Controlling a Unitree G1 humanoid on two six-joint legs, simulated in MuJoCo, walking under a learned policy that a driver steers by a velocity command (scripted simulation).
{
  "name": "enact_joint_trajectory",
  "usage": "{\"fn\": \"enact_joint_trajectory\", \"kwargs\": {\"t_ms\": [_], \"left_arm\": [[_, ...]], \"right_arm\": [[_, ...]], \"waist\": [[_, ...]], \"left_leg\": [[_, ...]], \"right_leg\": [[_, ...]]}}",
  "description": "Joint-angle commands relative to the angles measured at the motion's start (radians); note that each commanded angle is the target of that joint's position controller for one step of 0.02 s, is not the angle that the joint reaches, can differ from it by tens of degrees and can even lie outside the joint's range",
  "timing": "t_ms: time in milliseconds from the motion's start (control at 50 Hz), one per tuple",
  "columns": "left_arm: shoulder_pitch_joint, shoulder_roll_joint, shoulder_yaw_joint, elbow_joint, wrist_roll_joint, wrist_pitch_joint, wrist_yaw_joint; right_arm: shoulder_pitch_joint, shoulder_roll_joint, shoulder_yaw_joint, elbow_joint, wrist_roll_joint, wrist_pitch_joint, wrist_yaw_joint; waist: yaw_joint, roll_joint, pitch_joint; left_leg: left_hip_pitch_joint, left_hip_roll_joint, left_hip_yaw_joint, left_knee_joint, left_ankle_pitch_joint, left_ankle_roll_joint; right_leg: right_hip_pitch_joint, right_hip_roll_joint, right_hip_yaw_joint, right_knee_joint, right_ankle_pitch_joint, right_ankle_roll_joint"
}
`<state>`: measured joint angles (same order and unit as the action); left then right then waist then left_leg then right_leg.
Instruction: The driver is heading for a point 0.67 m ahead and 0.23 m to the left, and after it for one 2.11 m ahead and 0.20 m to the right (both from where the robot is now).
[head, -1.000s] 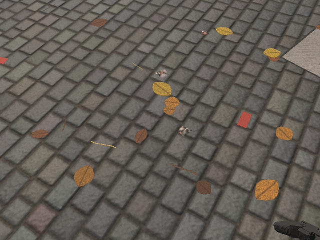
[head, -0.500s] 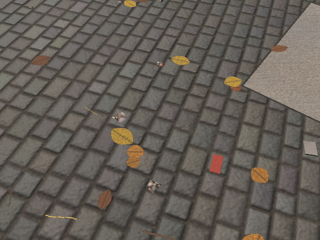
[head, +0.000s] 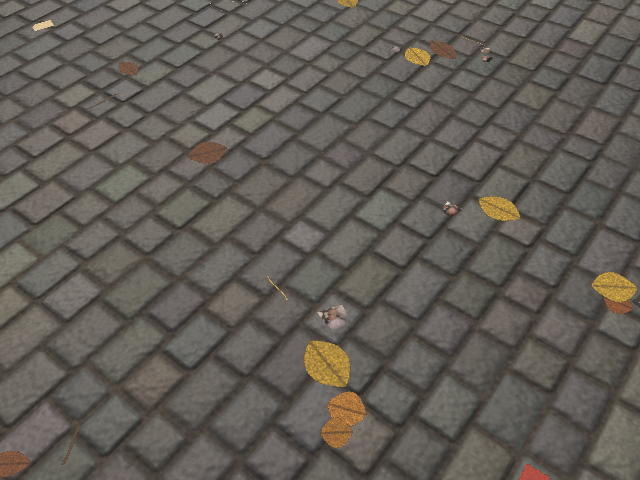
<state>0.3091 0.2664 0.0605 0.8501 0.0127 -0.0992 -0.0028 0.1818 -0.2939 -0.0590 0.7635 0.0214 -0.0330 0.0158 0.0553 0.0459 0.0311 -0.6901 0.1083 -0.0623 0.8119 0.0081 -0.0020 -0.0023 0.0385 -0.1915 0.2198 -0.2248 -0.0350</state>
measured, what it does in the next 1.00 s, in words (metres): walks ahead, turning left: left foot, then right foot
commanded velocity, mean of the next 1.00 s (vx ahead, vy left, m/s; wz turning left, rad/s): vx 0.47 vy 0.00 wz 0.50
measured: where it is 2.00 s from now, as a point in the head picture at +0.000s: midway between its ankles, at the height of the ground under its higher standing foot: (273, 403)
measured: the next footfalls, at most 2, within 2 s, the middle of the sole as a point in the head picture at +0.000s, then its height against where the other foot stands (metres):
left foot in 0.18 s outside the picture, level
right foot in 0.68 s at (345, 426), level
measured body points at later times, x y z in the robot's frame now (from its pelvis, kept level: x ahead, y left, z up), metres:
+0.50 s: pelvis +0.28 +0.07 +0.00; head +0.31 +0.10 +0.45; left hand +0.41 +0.38 -0.09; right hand +0.43 -0.19 -0.10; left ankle +0.24 +0.13 -0.74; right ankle +0.49 -0.08 -0.68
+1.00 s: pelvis +0.54 +0.11 +0.00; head +0.58 +0.13 +0.45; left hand +0.43 +0.37 -0.12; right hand +0.84 +0.00 -0.09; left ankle +0.58 +0.31 -0.70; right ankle +0.57 +0.00 -0.74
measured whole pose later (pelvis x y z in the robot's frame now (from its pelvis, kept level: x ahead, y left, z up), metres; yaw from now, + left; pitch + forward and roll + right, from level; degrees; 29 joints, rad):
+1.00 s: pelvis +0.54 +0.11 +0.00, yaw +30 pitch +1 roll -2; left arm 0.32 0.27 0.06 0.86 -0.01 -0.08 -0.02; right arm 0.12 -0.29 -0.05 0.64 0.00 -0.04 0.00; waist 0.08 0.04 0.05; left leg -0.60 0.06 -0.07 0.75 -0.14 -0.02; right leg -0.12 0.03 -0.06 0.30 -0.21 -0.03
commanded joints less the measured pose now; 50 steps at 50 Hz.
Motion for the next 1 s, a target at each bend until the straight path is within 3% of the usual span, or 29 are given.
{"fn": "enact_joint_trajectory", "kwargs": {"t_ms": [20, 80, 120, 160, 180, 200, 220, 240, 260, 280, 300, 320, 380, 440, 500, 600, 640, 660, 680, 700, 720, 740, 760, 780, 800, 840, 880, 920, 1000], "left_arm": [[-0.029, 0.171, 0.041, -0.051, -0.011, -0.004, 0.013], [0.001, 0.188, 0.050, -0.030, -0.027, 0.022, 0.015], [-0.015, 0.211, 0.058, -0.032, -0.033, 0.038, 0.020], [-0.035, 0.236, 0.065, -0.041, -0.037, 0.055, 0.028], [-0.052, 0.228, 0.060, -0.047, -0.041, 0.059, 0.031], [-0.025, 0.174, 0.038, -0.066, -0.014, 0.049, 0.031], [0.058, 0.043, -0.002, -0.118, 0.007, 0.018, 0.015], [-0.060, 0.137, 0.012, -0.129, -0.031, -0.019, 0.000], [-0.136, 0.168, 0.020, -0.159, -0.060, -0.038, -0.008], [-0.142, 0.156, 0.017, -0.155, -0.045, -0.048, -0.001], [-0.150, 0.155, 0.022, -0.141, -0.014, -0.044, 0.007], [-0.116, 0.160, 0.027, -0.144, -0.010, -0.034, 0.006], [-0.107, 0.133, 0.025, -0.146, 0.003, -0.004, 0.006], [-0.224, 0.099, 0.011, -0.185, 0.006, 0.002, 0.008], [-0.325, 0.079, 0.000, -0.210, -0.005, -0.006, -0.004], [-0.375, 0.127, 0.015, -0.237, -0.019, -0.027, -0.025], [-0.312, 0.150, 0.028, -0.225, -0.022, -0.036, -0.025], [-0.222, 0.168, 0.041, -0.203, -0.017, -0.042, -0.019], [-0.094, 0.207, 0.056, -0.188, 0.000, -0.046, -0.012], [0.037, 0.286, 0.075, -0.174, 0.017, -0.040, -0.004], [0.071, 0.266, 0.073, -0.144, -0.007, -0.028, -0.015], [0.015, 0.170, 0.050, -0.166, -0.018, -0.022, -0.012], [-0.035, 0.134, 0.038, -0.173, -0.014, -0.011, -0.006], [-0.076, 0.117, 0.029, -0.170, -0.007, -0.005, -0.005], [-0.099, 0.099, 0.022, -0.163, -0.002, -0.005, -0.003], [-0.102, 0.094, 0.019, -0.145, 0.000, -0.014, -0.005], [-0.093, 0.119, 0.023, -0.114, -0.001, -0.022, -0.014], [-0.119, 0.144, 0.027, -0.098, -0.011, -0.016, -0.015], [-0.056, 0.184, 0.034, -0.058, -0.035, 0.018, -0.007]], "right_arm": [[-0.106, -0.019, 0.004, -0.100, -0.002, -0.013, 0.021], [-0.162, -0.029, 0.002, -0.145, 0.000, -0.011, 0.038], [-0.144, -0.051, -0.010, -0.162, -0.001, -0.007, 0.046], [-0.010, -0.104, -0.041, -0.144, 0.002, 0.001, 0.044], [0.148, -0.154, -0.073, -0.105, 0.004, 0.004, 0.032], [0.280, -0.243, -0.104, -0.077, 0.006, 0.016, 0.009], [0.222, -0.316, -0.105, -0.097, 0.006, 0.002, 0.009], [0.243, -0.227, -0.080, -0.118, 0.002, -0.013, 0.017], [0.207, -0.182, -0.067, -0.111, -0.004, -0.025, 0.018], [0.148, -0.160, -0.059, -0.117, 0.000, -0.031, 0.018], [0.087, -0.123, -0.048, -0.127, -0.003, -0.031, 0.017], [0.059, -0.121, -0.044, -0.145, -0.019, -0.033, 0.011], [0.059, -0.132, -0.047, -0.145, -0.012, -0.038, -0.004], [0.107, -0.159, -0.055, -0.125, -0.005, -0.033, -0.024], [0.145, -0.163, -0.056, -0.108, -0.001, -0.023, -0.033], [0.192, -0.153, -0.056, -0.080, 0.006, -0.008, -0.040], [0.172, -0.153, -0.058, -0.083, 0.003, -0.002, -0.042], [0.153, -0.134, -0.051, -0.091, 0.002, -0.001, -0.040], [0.145, -0.084, -0.032, -0.107, -0.007, -0.004, -0.034], [0.251, -0.018, -0.012, -0.126, -0.004, -0.010, -0.035], [0.313, -0.055, -0.008, -0.137, 0.018, -0.017, -0.036], [0.241, -0.148, -0.030, -0.118, 0.024, -0.013, -0.036], [0.149, -0.170, -0.038, -0.133, 0.011, -0.006, -0.035], [0.103, -0.156, -0.039, -0.146, -0.001, -0.004, -0.033], [0.089, -0.140, -0.042, -0.152, -0.004, 0.000, -0.029], [0.100, -0.085, -0.032, -0.153, 0.004, 0.008, -0.023], [0.088, -0.042, -0.018, -0.162, -0.011, 0.008, -0.029], [0.071, -0.017, -0.003, -0.164, -0.030, -0.001, -0.026], [-0.052, -0.026, 0.001, -0.173, -0.025, -0.021, -0.007]], "waist": [[0.014, -0.075, 0.060], [0.020, -0.077, 0.073], [-0.012, -0.103, 0.038], [-0.099, -0.132, -0.058], [-0.187, -0.108, -0.139], [-0.226, 0.030, -0.227], [-0.092, 0.226, -0.315], [-0.174, 0.092, -0.366], [-0.171, 0.049, -0.223], [-0.124, -0.036, -0.143], [-0.090, -0.071, -0.087], [-0.052, -0.007, -0.090], [-0.034, -0.021, -0.070], [-0.072, -0.008, -0.034], [-0.116, 0.027, -0.027], [-0.123, 0.054, -0.023], [-0.084, 0.088, -0.034], [-0.033, 0.086, -0.075], [0.028, 0.039, -0.196], [0.016, -0.176, -0.354], [-0.005, -0.385, -0.385], [0.019, -0.233, -0.238], [0.024, -0.152, -0.133], [0.005, -0.115, -0.061], [-0.017, -0.127, -0.026], [-0.037, -0.147, -0.002], [-0.059, -0.126, 0.000], [-0.074, -0.126, -0.035], [-0.021, -0.134, -0.077]], "left_leg": [[0.015, 0.001, 0.046, -0.119, 0.067, 0.016], [-0.025, -0.013, 0.077, -0.177, -0.017, 0.049], [0.046, -0.060, 0.127, -0.190, -0.112, 0.083], [0.245, -0.136, 0.178, -0.187, -0.200, 0.130], [0.480, -0.178, 0.175, -0.255, -0.148, 0.168], [0.782, -0.039, -0.064, -0.276, -0.132, 0.230], [1.053, 0.184, -0.648, -0.402, -0.330, 0.419], [1.074, 0.215, -0.742, -0.513, -0.403, 0.410], [0.970, 0.190, -0.595, -0.529, -0.327, 0.364], [0.825, 0.143, -0.475, -0.525, -0.212, 0.328], [0.706, 0.093, -0.374, -0.541, -0.104, 0.290], [0.631, 0.088, -0.352, -0.558, -0.012, 0.305], [0.517, 0.045, -0.260, -0.589, 0.113, 0.307], [0.475, -0.003, -0.198, -0.586, 0.116, 0.270], [0.450, -0.034, -0.188, -0.569, 0.000, 0.225], [0.564, 0.020, -0.322, -0.463, -0.076, 0.201], [0.588, 0.031, -0.366, -0.400, -0.024, 0.185], [0.572, -0.006, -0.350, -0.320, 0.037, 0.161], [0.490, -0.060, -0.295, -0.111, 0.003, 0.128], [0.196, -0.197, -0.163, 0.227, -0.333, 0.053], [-0.039, -0.189, -0.126, 0.432, -0.621, 0.030], [-0.104, -0.123, -0.142, 0.510, -0.535, 0.020], [-0.097, -0.088, -0.097, 0.508, -0.452, 0.016], [-0.068, -0.059, -0.083, 0.467, -0.396, 0.013], [-0.035, -0.030, -0.082, 0.421, -0.358, 0.014], [0.034, -0.019, -0.060, 0.361, -0.336, 0.011], [0.065, -0.039, -0.044, 0.247, -0.346, -0.007], [0.122, -0.034, -0.001, 0.087, -0.256, -0.020], [0.248, -0.092, 0.038, -0.172, -0.042, -0.030]], "right_leg": [[-0.030, -0.292, 0.051, -0.104, 0.318, -0.129], [0.094, -0.329, 0.027, -0.045, 0.413, -0.114], [0.135, -0.334, -0.002, 0.053, 0.679, -0.093], [0.127, -0.318, -0.025, 0.280, 0.951, -0.069], [0.031, -0.277, -0.049, 0.495, 0.911, -0.037], [-0.232, -0.222, -0.047, 0.811, 0.507, 0.009], [-0.653, 0.002, 0.103, 1.120, -0.372, 0.061], [-0.758, -0.024, 0.291, 1.190, -0.369, 0.041], [-0.820, -0.067, 0.285, 1.149, -0.267, 0.019], [-0.779, -0.111, 0.281, 1.060, -0.181, 0.012], [-0.715, -0.140, 0.273, 0.974, -0.125, 0.014], [-0.651, -0.154, 0.286, 0.949, -0.091, 0.028], [-0.603, -0.151, 0.259, 0.831, -0.039, 0.080], [-0.616, -0.119, 0.244, 0.611, 0.138, 0.112], [-0.539, -0.068, 0.236, 0.401, 0.299, 0.112], [-0.498, -0.041, 0.280, 0.267, 0.255, 0.074], [-0.423, -0.038, 0.272, 0.249, 0.166, 0.041], [-0.291, -0.035, 0.252, 0.204, 0.180, 0.014], [-0.053, -0.139, 0.334, 0.231, 0.168, -0.043], [0.315, -0.367, 0.678, 0.218, 0.068, -0.171], [0.397, -0.485, 1.021, 0.113, -0.190, -0.254], [0.276, -0.445, 0.917, 0.077, -0.319, -0.211], [0.142, -0.399, 0.748, 0.068, -0.251, -0.167], [0.019, -0.353, 0.635, 0.042, -0.134, -0.151], [-0.056, -0.318, 0.549, 0.017, -0.050, -0.139], [-0.147, -0.280, 0.442, -0.024, 0.106, -0.146], [-0.177, -0.278, 0.365, -0.018, 0.446, -0.183], [-0.175, -0.256, 0.290, 0.003, 0.648, -0.190], [-0.139, -0.212, 0.253, 0.051, 0.651, -0.151]]}}
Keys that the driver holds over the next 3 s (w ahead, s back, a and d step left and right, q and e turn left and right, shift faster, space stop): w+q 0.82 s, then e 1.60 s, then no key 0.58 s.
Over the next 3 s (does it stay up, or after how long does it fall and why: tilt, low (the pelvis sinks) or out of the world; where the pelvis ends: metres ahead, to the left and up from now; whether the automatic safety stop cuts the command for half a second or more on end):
stays up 0.64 0.13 -0.01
